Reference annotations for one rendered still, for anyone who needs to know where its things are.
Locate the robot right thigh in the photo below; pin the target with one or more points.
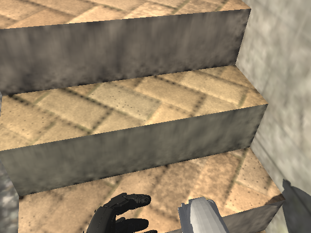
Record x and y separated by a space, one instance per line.
201 216

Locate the robot left hand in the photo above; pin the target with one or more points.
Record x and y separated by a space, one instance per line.
104 219

